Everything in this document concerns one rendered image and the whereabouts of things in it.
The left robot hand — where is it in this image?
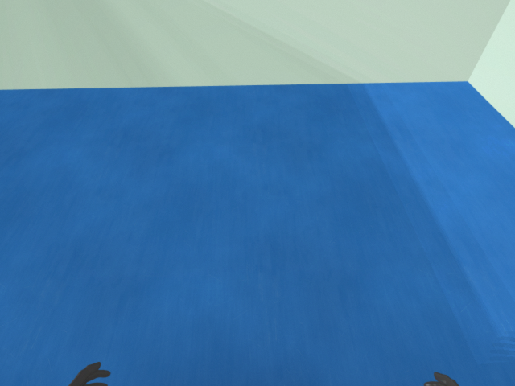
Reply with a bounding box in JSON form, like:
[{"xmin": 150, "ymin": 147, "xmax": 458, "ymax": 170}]
[{"xmin": 69, "ymin": 362, "xmax": 110, "ymax": 386}]

